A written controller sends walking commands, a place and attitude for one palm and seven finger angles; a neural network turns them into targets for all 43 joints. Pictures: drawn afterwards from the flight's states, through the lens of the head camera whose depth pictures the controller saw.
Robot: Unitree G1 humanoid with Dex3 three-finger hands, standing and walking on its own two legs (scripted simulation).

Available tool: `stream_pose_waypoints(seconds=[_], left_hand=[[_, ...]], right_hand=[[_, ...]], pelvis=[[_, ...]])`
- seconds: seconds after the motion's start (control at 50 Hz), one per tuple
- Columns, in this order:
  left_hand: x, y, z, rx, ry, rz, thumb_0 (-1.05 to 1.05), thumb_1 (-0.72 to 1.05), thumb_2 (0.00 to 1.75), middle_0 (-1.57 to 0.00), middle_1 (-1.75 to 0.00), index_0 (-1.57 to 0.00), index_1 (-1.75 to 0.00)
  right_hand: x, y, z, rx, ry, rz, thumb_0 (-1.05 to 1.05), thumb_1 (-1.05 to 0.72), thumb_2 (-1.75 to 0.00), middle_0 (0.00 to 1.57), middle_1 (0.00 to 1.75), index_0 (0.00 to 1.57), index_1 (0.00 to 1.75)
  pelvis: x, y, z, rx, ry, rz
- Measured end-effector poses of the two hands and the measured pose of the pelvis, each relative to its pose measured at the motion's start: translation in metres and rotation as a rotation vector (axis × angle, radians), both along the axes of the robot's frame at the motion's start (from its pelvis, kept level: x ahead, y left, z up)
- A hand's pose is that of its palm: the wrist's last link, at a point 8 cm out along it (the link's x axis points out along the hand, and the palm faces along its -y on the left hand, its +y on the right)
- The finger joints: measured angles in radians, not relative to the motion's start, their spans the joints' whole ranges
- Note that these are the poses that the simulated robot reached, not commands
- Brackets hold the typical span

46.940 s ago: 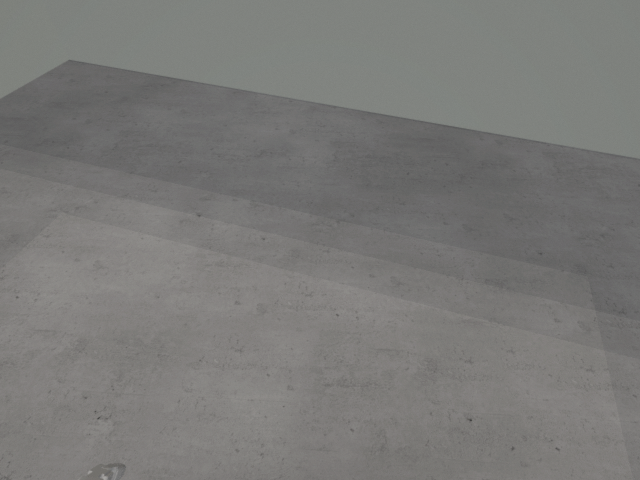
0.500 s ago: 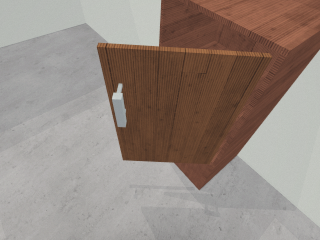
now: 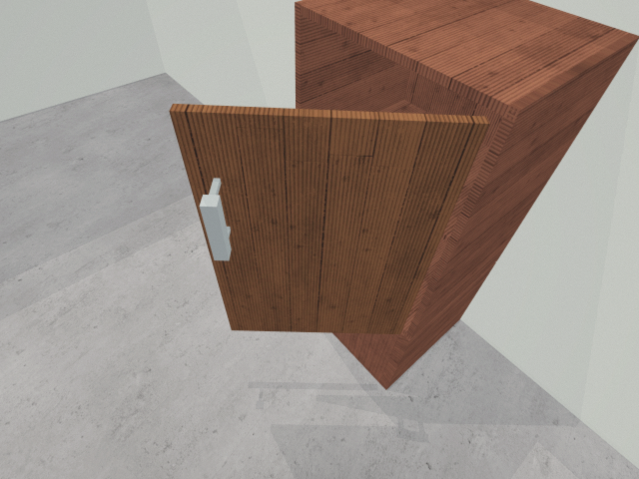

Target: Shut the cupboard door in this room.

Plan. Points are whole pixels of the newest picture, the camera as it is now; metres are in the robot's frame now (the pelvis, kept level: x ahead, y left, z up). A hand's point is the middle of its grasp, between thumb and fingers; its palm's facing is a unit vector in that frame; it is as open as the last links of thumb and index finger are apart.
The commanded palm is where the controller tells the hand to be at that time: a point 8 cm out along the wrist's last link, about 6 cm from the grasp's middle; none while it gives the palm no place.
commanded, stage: come to a stop and stand still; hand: left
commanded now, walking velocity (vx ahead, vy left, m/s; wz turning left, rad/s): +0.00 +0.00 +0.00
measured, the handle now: (219, 219) +0.47 +0.19 +0.03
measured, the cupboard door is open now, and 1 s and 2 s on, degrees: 49 49 49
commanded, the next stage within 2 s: look again from close up in 0.04 s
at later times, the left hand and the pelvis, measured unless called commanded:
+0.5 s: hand out of the picture +0.02 +0.21 -0.17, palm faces -0.02 -0.97 -0.24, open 7.4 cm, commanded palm none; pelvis -0.01 +0.03 -0.01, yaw -1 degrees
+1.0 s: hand (170, 435) +0.17 +0.19 -0.02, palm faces +0.05 -1.00 -0.02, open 6.7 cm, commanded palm +0.11 +0.25 -0.05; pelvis -0.03 +0.01 -0.07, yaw +1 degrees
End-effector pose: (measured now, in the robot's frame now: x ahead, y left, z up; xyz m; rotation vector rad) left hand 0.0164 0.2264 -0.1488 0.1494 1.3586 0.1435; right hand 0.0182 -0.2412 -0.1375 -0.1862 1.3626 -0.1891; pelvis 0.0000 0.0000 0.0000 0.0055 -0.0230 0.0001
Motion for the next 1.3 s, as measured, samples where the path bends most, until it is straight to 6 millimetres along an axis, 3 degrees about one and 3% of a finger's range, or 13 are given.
stream_pose_waypoints(seconds=[0.1,0.2,0.36,0.48,0.72,0.76,0.86,0.92,1.0,1.08,1.12,1.2,1.3], left_hand=[[-0.002,0.001,0.0,-0.009,0.006,-0.01,0.01,0.92,0.9,-0.2,-0.3,-0.2,-0.3],[-0.006,0.008,0.001,0.016,-0.011,-0.052,0.01,0.92,0.9,-0.2,-0.3,-0.2,-0.3],[-0.002,0.029,0.008,0.052,-0.041,-0.056,0.0,0.91,0.9,-0.2,-0.3,-0.2,-0.3],[-0.002,0.035,0.01,0.054,-0.042,-0.047,0.0,0.9,0.9,-0.2,-0.3,-0.2,-0.3],[-0.007,0.032,0.001,0.021,-0.002,-0.043,0.0,0.9,0.9,-0.2,-0.3,-0.2,-0.3],[0.023,0.04,0.019,0.033,-0.192,0.054,0.01,0.9,0.9,-0.2,-0.3,-0.21,-0.3],[0.119,0.036,0.117,0.059,-0.922,0.07,0.01,0.91,0.9,-0.22,-0.32,-0.23,-0.32],[0.144,0.027,0.142,-0.01,-1.232,0.025,0.01,0.91,0.9,-0.25,-0.36,-0.26,-0.36],[0.131,0.014,0.128,-0.092,-1.422,-0.118,0.0,0.91,0.9,-0.31,-0.42,-0.31,-0.42],[0.094,0.018,0.09,-0.106,-1.296,-0.087,0.0,0.9,0.9,-0.38,-0.49,-0.38,-0.49],[0.077,0.024,0.082,-0.07,-1.252,-0.04,0.01,0.9,0.9,-0.42,-0.53,-0.42,-0.53],[0.065,0.029,0.099,0.003,-1.318,-0.036,0.02,0.9,0.9,-0.49,-0.61,-0.49,-0.61],[0.092,0.021,0.12,-0.054,-1.405,-0.14,0.02,0.9,0.9,-0.57,-0.71,-0.58,-0.71]], right_hand=[[-0.035,0.008,0.001,0.011,0.073,-0.026,0.0,-0.91,-0.9,0.2,0.29,0.19,0.3],[-0.051,0.022,-0.008,0.04,0.054,-0.045,0.0,-0.91,-0.9,0.2,0.29,0.19,0.3],[-0.047,0.058,-0.021,0.116,0.01,-0.026,0.0,-0.91,-0.9,0.2,0.29,0.19,0.3],[-0.039,0.059,-0.021,0.108,0.006,-0.011,0.02,-0.92,-0.9,0.2,0.3,0.2,0.3],[-0.001,0.037,-0.007,0.029,-0.052,0.012,0.01,-0.91,-0.9,0.2,0.29,0.19,0.3],[0.013,0.03,0.001,-0.018,-0.164,0.028,0.01,-0.91,-0.9,0.2,0.3,0.2,0.3],[0.069,0.017,0.022,-0.049,-0.55,0.081,0.01,-0.91,-0.9,0.2,0.29,0.2,0.3],[0.104,0.01,0.03,-0.048,-0.703,0.128,0.01,-0.9,-0.9,0.2,0.29,0.2,0.3],[0.145,0.003,0.031,-0.057,-0.844,0.208,0.01,-0.9,-0.9,0.2,0.29,0.2,0.3],[0.172,0.005,0.023,-0.052,-0.917,0.258,0.01,-0.9,-0.9,0.2,0.29,0.2,0.3],[0.178,0.009,0.017,-0.044,-0.93,0.274,0.01,-0.9,-0.9,0.2,0.29,0.19,0.3],[0.175,0.022,0.0,-0.014,-0.907,0.301,0.01,-0.9,-0.9,0.2,0.29,0.19,0.3],[0.149,0.034,-0.025,0.032,-0.812,0.267,0.01,-0.9,-0.9,0.2,0.3,0.2,0.3]], pelvis=[[-0.003,0.001,0.002,-0.003,-0.002,-0.002],[-0.009,0.011,-0.003,-0.02,0.012,-0.006],[-0.012,0.025,-0.007,-0.003,0.011,-0.007],[-0.01,0.03,-0.006,0.004,0.014,-0.012],[-0.004,0.032,-0.004,-0.003,0.016,-0.016],[-0.005,0.03,-0.007,-0.003,0.015,-0.006],[-0.009,0.026,-0.02,0.007,0.062,0.033],[-0.018,0.02,-0.035,0.002,0.127,0.027],[-0.033,0.009,-0.068,0.006,0.203,0.015],[-0.041,0.001,-0.092,-0.003,0.233,0.026],[-0.043,-0.002,-0.099,-0.014,0.24,0.035],[-0.046,-0.006,-0.106,-0.04,0.242,0.05],[-0.051,-0.007,-0.106,-0.054,0.246,0.053]])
